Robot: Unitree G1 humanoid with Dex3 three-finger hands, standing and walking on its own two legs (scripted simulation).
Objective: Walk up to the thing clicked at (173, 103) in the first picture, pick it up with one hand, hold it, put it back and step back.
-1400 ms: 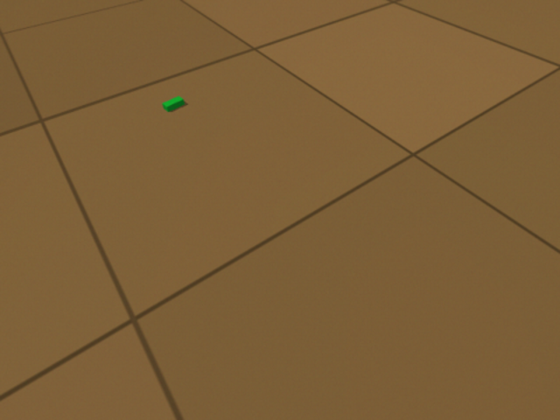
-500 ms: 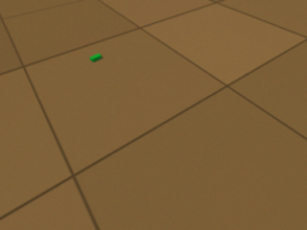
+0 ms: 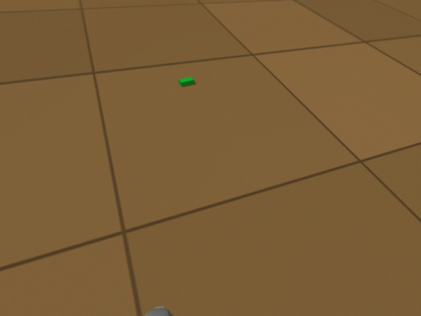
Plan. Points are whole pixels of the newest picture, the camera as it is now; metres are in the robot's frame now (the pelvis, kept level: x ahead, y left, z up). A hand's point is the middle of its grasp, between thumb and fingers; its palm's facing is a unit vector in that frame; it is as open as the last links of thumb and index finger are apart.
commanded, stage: walk up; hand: left
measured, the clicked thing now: (186, 81) +2.08 +0.22 -0.75
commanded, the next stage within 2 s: none
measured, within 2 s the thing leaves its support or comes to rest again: neither
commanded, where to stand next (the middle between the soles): +1.89 -0.20 m, yaw +34 degrees
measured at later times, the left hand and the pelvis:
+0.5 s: hand (93, 221) +0.36 +0.31 -0.13, palm faces +0.12 -0.95 -0.30, open 7.4 cm; pelvis +0.27 +0.02 +0.00, yaw +11 degrees
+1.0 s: hand (119, 192) +0.49 +0.29 -0.19, palm faces +0.37 -0.87 -0.31, open 7.4 cm; pelvis +0.59 +0.03 -0.03, yaw +21 degrees
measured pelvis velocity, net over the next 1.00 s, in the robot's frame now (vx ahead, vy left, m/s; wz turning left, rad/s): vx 0.59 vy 0.03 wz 0.37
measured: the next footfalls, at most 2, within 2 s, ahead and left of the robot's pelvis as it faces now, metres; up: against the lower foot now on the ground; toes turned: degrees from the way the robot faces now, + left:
left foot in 0.06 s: +0.15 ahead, +0.15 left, +0.00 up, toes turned +9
right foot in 0.56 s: +0.52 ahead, -0.10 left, +0.00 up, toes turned +10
